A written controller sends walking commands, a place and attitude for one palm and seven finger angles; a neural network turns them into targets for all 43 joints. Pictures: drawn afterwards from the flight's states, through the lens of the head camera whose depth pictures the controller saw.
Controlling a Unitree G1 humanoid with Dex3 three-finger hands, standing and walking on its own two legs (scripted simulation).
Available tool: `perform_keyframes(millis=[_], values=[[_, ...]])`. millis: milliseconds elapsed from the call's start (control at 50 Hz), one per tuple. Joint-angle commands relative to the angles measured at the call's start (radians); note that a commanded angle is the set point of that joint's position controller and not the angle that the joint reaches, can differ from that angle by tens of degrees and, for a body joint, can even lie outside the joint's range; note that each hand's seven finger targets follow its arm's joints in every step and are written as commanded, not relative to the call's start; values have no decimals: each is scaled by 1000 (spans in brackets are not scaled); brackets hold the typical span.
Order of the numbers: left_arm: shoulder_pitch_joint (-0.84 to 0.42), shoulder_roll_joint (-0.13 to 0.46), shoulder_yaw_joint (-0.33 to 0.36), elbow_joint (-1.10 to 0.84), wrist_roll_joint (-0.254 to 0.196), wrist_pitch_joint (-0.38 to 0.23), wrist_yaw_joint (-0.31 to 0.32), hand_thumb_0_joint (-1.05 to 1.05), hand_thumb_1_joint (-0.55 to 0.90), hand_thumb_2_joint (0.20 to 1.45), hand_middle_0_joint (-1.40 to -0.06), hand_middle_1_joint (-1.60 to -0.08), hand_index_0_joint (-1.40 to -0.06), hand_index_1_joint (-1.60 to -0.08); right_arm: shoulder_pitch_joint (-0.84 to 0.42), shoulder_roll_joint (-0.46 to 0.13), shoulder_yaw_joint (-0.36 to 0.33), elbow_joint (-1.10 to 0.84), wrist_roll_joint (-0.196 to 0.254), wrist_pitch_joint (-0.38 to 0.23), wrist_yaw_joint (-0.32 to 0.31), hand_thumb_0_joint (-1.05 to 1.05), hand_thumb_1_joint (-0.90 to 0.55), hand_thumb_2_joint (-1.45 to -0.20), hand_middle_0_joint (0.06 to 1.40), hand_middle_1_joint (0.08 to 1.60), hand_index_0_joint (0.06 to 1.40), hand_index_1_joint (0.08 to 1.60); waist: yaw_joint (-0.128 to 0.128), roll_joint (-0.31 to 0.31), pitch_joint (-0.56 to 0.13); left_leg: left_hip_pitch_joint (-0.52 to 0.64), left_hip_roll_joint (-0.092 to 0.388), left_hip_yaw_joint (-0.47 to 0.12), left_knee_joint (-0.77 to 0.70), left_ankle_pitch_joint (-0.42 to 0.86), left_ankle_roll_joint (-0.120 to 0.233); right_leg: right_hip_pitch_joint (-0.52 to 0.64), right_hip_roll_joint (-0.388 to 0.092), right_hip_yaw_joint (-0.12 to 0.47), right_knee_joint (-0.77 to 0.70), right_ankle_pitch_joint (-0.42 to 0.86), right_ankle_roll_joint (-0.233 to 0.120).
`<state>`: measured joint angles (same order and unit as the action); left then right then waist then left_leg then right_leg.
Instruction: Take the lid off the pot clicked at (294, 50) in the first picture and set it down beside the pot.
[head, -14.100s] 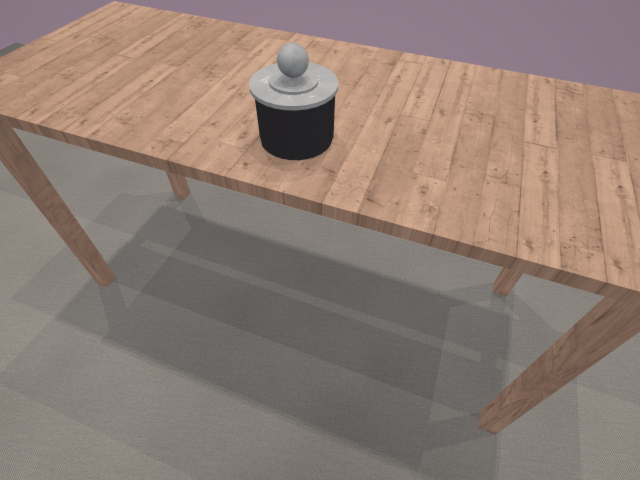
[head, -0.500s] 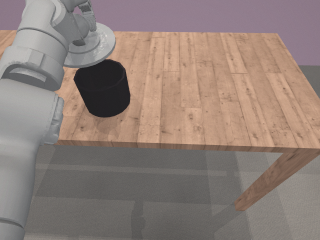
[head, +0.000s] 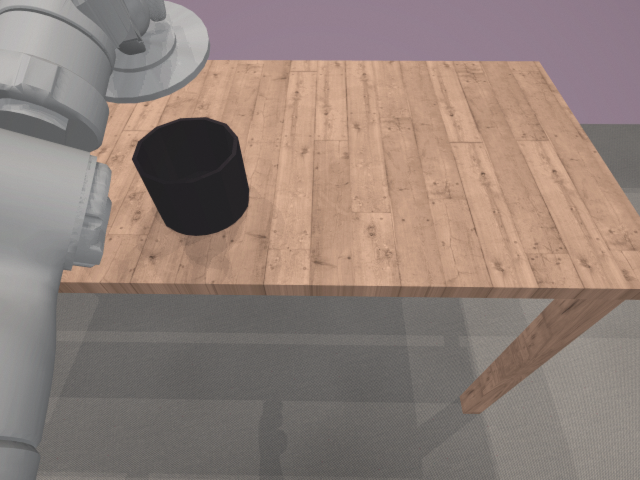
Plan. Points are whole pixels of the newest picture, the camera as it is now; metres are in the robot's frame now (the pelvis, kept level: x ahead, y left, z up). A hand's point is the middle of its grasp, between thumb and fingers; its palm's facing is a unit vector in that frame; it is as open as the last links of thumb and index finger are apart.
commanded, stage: lift the lid straight up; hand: left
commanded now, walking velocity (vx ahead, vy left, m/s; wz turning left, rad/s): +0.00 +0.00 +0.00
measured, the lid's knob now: (121, 11) +0.53 +0.15 +0.30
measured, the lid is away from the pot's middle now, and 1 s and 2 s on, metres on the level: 0.01 0.08 0.19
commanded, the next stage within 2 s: move the lid sideways beside the pot in 0.32 s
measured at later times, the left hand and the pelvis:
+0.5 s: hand out of the picture +0.51 +0.14 +0.33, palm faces -0.16 -0.11 -0.98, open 7.6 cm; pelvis +0.01 -0.01 +0.00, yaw +1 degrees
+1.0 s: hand (50, 10) +0.51 +0.21 +0.32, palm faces -0.17 -0.11 -0.98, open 7.6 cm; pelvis +0.01 +0.00 +0.00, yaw +0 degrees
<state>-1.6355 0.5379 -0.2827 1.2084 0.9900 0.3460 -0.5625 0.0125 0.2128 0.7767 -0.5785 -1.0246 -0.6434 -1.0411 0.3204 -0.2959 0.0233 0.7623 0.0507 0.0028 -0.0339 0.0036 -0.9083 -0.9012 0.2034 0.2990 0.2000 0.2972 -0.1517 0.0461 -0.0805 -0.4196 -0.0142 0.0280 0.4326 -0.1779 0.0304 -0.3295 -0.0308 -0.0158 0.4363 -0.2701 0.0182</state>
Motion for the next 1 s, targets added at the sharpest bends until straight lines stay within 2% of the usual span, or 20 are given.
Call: perform_keyframes(millis=[0, 80, 120, 180, 200, 240, 280, 320, 380, 420, 480, 520, 560, 680, 740, 780, 820, 880, 920, 980], values=[[-657, 179, 20, -213, 38, 5, 58, 0, 642, 961, -763, -1112, -812, -1119, 20, -150, -47, -86, 2, -33, -2, 0, -900, -900, 200, 300, 200, 300, 0, -47, -432, 421, -28, -60, 31, 372, 36, -35, 74, -27, -48, 347, -40], [-640, 164, 19, -169, 24, 23, 61, 0, 642, 961, -763, -1112, -812, -1119, 24, -155, -45, -84, 2, -30, -5, 0, -900, -900, 200, 300, 200, 300, -6, -11, -421, 413, -29, -50, 35, 391, 39, -39, 65, -25, -56, 365, -44], [-703, 214, 39, -216, 53, 22, 62, 0, 642, 961, -763, -1112, -812, -1119, 3, -149, -43, -92, -2, -29, -1, 0, -900, -900, 200, 300, 200, 300, 1, -44, -480, 419, -33, -52, 42, 406, 41, -5, 67, -18, -36, 390, -40], [-621, 145, 15, -142, 34, 42, 60, 0, 642, 961, -763, -1112, -812, -1119, 20, -150, -46, -87, 1, -21, 4, 0, -900, -900, 200, 300, 200, 300, -3, -21, -429, 424, -28, -52, 51, 475, 37, -46, 66, -25, -47, 403, -42], [-654, 188, 26, -173, 57, 46, 58, 0, 642, 961, -763, -1112, -812, -1119, 7, -150, -41, -87, -1, -15, 9, 0, -900, -900, 200, 300, 200, 300, 2, -64, -452, 411, -33, -53, 49, 454, 36, -22, 70, -22, -38, 405, -36], [-660, 174, 20, -161, 55, 57, 58, 0, 642, 961, -763, -1112, -812, -1119, -11, -147, -40, -95, 2, -7, 9, 0, -900, -900, 200, 300, 200, 300, -1, -72, -432, 389, -37, -49, 44, 401, 42, -27, 67, -22, -36, 384, -36], [-647, 133, 5, -169, 31, 58, 62, 0, 642, 961, -763, -1112, -812, -1119, -8, -149, -42, -98, 5, -6, 7, 0, -900, -900, 200, 300, 200, 300, -5, -35, -446, 417, -29, -49, 52, 458, 38, -36, 61, -23, -40, 409, -39], [-707, 162, 10, -216, 51, 56, 63, 0, 642, 961, -763, -1112, -812, -1119, -21, -144, -39, -99, 4, -6, 9, 0, -900, -900, 200, 300, 200, 300, -4, -43, -476, 435, -32, -55, 54, 449, 40, -33, 65, -20, -31, 396, -35], [-656, 97, -14, -170, 24, 65, 65, 0, 642, 961, -763, -1112, -812, -1119, -11, -145, -39, -92, 9, -8, 6, 0, -900, -900, 200, 300, 200, 300, -10, -10, -431, 436, -28, -56, 51, 448, 38, -64, 63, -25, -47, 380, -39], [-657, 205, 30, -221, 62, 34, 65, 0, 642, 961, -763, -1112, -812, -1119, -22, -146, -37, -101, 0, -2, 1, 0, -900, -900, 200, 300, 200, 300, -4, -110, -474, 404, -34, -49, 60, 420, 46, -6, 62, -14, -34, 404, -32], [-628, 181, 16, -206, 40, 16, 70, 0, 642, 961, -763, -1112, -812, -1119, -30, -148, -33, -105, 8, 16, -6, 0, -900, -900, 200, 300, 200, 300, -5, -62, -445, 378, -34, -39, 54, 414, 41, -7, 52, -14, -33, 420, -36], [-621, 264, 51, -182, 71, 15, 67, 0, 642, 961, -763, -1112, -812, -1119, -38, -150, -31, -102, 4, 29, -6, 0, -900, -900, 200, 300, 200, 300, 0, -100, -441, 344, -37, -33, 51, 366, 45, 17, 55, -8, -26, 405, -33], [-617, 287, 51, -162, 73, 15, 63, 0, 642, 961, -763, -1112, -812, -1119, -46, -150, -27, -107, 7, 37, -11, 0, -900, -900, 200, 300, 200, 300, 0, -107, -422, 303, -43, -21, 45, 307, 48, 37, 50, -3, -28, 403, -32], [-630, 250, 23, -244, 48, -13, 57, 0, 642, 961, -763, -1112, -812, -1119, -21, -148, -36, -114, 15, 34, -8, 0, -900, -900, 200, 300, 200, 300, -1, -1, -466, 401, -25, -34, 66, 456, 45, 8, 53, -11, -32, 433, -34], [-604, 317, 48, -216, 73, -12, 48, 0, 642, 961, -763, -1112, -812, -1119, -23, -155, -36, -106, 14, 44, -9, 0, -900, -900, 200, 300, 200, 300, 0, -62, -450, 354, -33, -24, 62, 386, 51, 30, 56, -9, -32, 419, -28], [-614, 258, 18, -249, 44, -21, 48, 0, 642, 961, -763, -1112, -812, -1119, -14, -153, -40, -109, 21, 38, -7, 0, -900, -900, 200, 300, 200, 300, -3, 3, -457, 397, -25, -30, 68, 448, 45, 6, 54, -14, -37, 432, -32], [-611, 304, 40, -256, 65, -24, 43, 0, 642, 961, -763, -1112, -812, -1119, -11, -154, -42, -100, 15, 38, -3, 0, -900, -900, 200, 300, 200, 300, 3, -2, -469, 417, -25, -36, 78, 468, 48, -4, 62, -14, -32, 418, -30], [-562, 259, 14, -218, 47, -22, 37, 0, 642, 961, -763, -1112, -812, -1119, 8, -161, -43, -87, 21, 39, -3, 0, -900, -900, 200, 300, 200, 300, -5, 35, -409, 409, -21, -37, 70, 473, 42, -35, 62, -27, -52, 399, -34], [-599, 327, 45, -247, 68, -31, 38, 0, 642, 961, -763, -1112, -812, -1119, -3, -163, -41, -87, 18, 43, -3, 0, -900, -900, 200, 300, 200, 300, 1, -2, -441, 404, -22, -41, 68, 446, 45, -12, 65, -23, -44, 384, -32], [-604, 306, 30, -292, 49, -45, 35, 0, 642, 961, -763, -1112, -812, -1119, 13, -161, -45, -88, 20, 30, -3, 0, -900, -900, 200, 300, 200, 300, 1, 48, -476, 455, -17, -44, 81, 519, 41, -19, 64, -27, -47, 411, -34]])
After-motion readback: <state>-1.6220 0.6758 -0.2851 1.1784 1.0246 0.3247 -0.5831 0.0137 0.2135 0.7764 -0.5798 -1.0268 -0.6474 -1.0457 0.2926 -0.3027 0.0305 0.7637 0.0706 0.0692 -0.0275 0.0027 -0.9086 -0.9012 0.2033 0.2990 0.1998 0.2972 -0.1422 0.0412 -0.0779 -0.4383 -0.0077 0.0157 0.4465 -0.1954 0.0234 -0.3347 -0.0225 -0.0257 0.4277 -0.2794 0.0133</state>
